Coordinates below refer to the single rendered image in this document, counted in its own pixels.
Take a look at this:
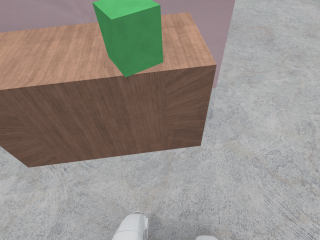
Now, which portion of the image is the robot left thigh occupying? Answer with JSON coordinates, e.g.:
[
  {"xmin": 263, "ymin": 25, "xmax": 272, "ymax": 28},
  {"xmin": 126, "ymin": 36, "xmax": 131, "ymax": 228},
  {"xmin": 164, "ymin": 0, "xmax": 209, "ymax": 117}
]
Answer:
[{"xmin": 112, "ymin": 213, "xmax": 149, "ymax": 240}]

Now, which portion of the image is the pedestal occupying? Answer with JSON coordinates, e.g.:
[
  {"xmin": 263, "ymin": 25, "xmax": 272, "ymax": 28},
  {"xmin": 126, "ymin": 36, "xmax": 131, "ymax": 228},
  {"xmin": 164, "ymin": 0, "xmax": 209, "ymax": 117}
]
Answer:
[{"xmin": 0, "ymin": 12, "xmax": 217, "ymax": 168}]

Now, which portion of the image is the carton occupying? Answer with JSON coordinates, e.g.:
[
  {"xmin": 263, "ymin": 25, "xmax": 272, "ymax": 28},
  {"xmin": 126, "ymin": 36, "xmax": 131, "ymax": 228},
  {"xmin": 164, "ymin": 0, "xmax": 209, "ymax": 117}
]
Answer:
[{"xmin": 92, "ymin": 0, "xmax": 163, "ymax": 78}]

